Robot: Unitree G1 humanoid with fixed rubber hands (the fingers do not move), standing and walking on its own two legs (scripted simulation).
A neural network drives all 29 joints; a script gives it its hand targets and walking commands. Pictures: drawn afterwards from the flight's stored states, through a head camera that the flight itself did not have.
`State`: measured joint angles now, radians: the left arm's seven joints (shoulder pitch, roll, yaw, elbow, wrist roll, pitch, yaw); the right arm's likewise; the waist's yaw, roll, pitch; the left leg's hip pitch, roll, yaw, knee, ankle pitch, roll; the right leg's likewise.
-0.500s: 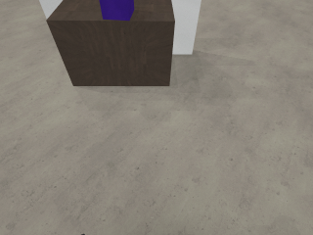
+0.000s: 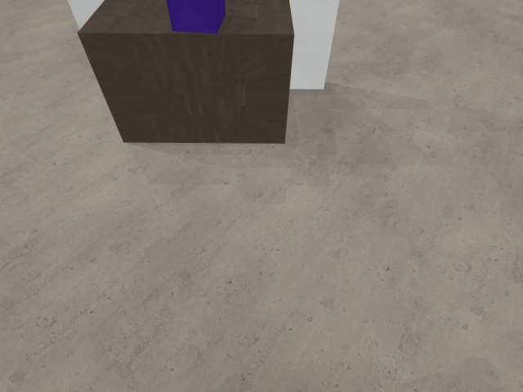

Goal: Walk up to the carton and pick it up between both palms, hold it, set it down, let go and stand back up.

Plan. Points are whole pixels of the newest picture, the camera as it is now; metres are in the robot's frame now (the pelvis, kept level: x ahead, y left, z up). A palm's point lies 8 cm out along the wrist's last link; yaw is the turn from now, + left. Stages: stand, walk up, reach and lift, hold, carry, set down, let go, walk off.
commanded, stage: stand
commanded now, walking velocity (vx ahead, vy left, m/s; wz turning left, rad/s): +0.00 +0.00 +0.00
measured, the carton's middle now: out of the picture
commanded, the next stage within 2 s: none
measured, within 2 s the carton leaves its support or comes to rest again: neither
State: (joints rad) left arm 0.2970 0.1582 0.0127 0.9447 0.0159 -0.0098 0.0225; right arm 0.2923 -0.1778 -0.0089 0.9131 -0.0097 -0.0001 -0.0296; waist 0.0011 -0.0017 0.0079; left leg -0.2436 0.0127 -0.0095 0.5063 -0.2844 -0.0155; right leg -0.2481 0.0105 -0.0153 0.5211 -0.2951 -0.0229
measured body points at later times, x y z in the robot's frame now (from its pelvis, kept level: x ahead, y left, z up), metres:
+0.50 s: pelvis -0.01 +0.00 +0.00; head +0.00 +0.00 +0.45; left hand -0.02 +0.22 -0.15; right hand -0.01 -0.22 -0.16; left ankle -0.01 +0.13 -0.74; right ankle -0.01 -0.10 -0.74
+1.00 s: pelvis -0.01 +0.00 +0.01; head +0.00 +0.00 +0.46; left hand -0.04 +0.21 -0.16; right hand -0.05 -0.20 -0.16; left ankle -0.01 +0.13 -0.74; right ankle -0.01 -0.10 -0.74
